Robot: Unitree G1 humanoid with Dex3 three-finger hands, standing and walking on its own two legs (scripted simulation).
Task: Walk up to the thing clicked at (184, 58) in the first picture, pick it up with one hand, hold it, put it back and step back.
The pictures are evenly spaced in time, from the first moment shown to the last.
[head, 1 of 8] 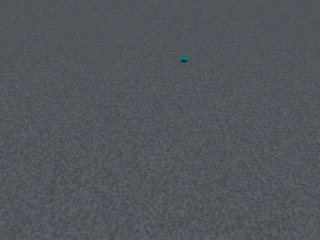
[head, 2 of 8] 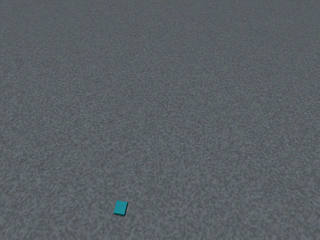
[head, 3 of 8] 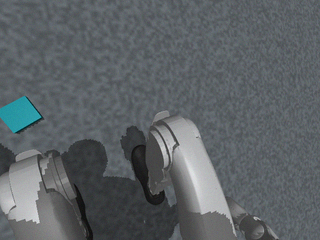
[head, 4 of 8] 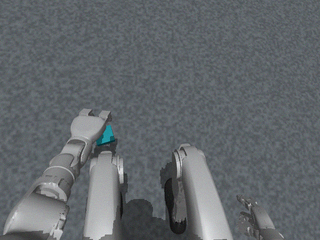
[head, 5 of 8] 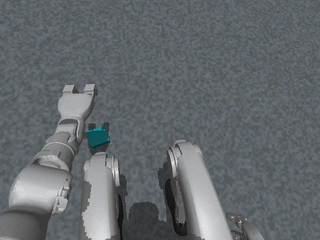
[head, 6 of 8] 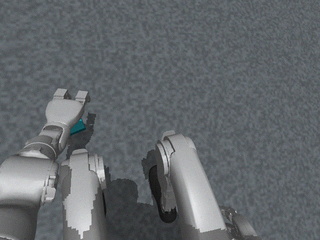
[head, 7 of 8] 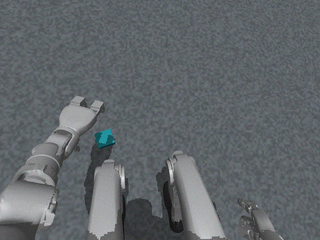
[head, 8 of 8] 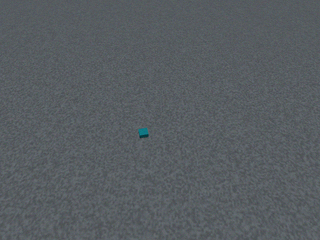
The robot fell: no
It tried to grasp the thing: yes
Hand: left
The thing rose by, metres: 0.00
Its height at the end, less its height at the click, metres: +0.00
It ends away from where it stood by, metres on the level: 0.11
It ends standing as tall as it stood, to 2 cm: yes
